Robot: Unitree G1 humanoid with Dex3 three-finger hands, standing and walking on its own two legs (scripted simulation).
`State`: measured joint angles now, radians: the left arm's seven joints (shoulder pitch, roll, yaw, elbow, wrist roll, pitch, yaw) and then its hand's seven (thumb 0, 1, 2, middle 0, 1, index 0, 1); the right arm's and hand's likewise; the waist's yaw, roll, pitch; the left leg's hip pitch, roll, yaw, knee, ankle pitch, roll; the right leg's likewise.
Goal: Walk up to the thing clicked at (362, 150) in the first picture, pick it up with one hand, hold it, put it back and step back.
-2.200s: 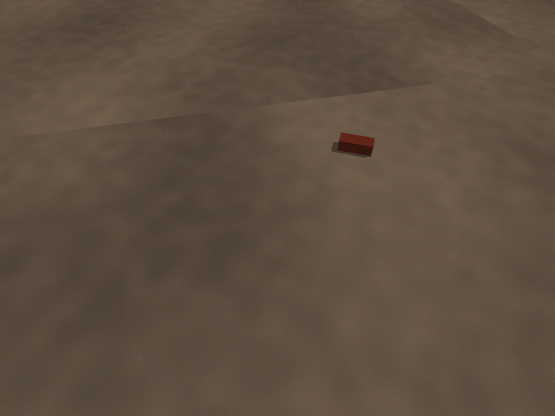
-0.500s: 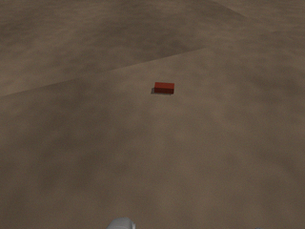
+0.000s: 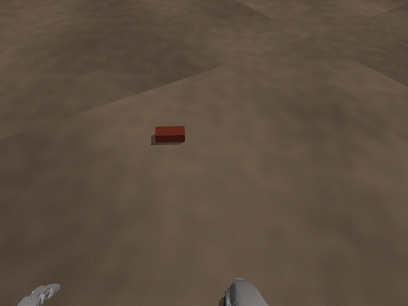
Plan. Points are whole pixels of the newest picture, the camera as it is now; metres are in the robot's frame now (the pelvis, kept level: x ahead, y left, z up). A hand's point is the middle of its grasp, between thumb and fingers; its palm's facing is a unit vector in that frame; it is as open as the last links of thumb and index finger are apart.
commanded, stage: walk up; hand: left
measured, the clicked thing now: (170, 134) +1.25 +0.16 -0.73
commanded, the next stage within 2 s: none
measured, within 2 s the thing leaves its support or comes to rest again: neither
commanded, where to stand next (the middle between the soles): +0.91 -0.23 m, yaw +3 degrees
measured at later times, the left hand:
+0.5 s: hand (119, 255) +0.26 +0.19 -0.14, palm faces +0.00 -0.94 -0.34, open 7.3 cm
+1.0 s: hand (160, 153) +0.57 +0.12 -0.13, palm faces -0.09 -0.92 -0.39, open 7.3 cm
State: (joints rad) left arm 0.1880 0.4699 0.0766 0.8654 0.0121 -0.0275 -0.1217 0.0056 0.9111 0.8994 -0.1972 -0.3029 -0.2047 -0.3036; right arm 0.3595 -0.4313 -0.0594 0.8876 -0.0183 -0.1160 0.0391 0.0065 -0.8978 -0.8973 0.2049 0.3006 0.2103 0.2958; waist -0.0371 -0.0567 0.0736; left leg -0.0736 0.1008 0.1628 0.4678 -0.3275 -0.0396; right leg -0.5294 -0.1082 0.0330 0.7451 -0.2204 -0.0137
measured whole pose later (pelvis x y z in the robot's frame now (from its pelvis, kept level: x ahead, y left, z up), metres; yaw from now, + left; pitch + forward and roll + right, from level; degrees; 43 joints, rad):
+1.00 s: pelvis +0.45 -0.16 -0.01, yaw -2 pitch -2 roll +2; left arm 0.22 0.44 0.08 0.87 0.02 -0.03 -0.11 0.00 0.91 0.90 -0.20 -0.30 -0.21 -0.30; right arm 0.37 -0.45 -0.05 0.87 -0.01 -0.09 0.03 0.01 -0.90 -0.90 0.21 0.30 0.21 0.30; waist -0.03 0.00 0.05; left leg -0.11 0.13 0.09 0.60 -0.44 -0.04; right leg -0.43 -0.09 -0.03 0.64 -0.17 0.00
